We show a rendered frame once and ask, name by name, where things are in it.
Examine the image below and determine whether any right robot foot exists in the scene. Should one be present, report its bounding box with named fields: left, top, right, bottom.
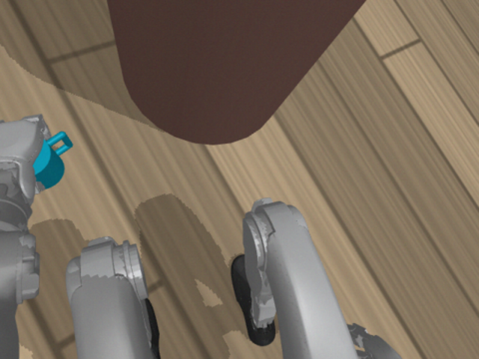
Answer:
left=231, top=254, right=275, bottom=346

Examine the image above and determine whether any left robot hand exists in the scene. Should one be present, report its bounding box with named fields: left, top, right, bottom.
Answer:
left=0, top=114, right=52, bottom=194

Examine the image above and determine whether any right robot hand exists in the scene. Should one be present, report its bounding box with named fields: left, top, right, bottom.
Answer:
left=347, top=323, right=402, bottom=359

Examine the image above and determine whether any left robot foot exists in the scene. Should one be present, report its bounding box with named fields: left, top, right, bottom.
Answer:
left=145, top=298, right=161, bottom=359

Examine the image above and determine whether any left robot arm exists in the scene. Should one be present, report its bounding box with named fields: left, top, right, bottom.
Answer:
left=0, top=156, right=40, bottom=359

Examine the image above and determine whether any mug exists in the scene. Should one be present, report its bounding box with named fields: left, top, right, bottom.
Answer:
left=33, top=132, right=73, bottom=189

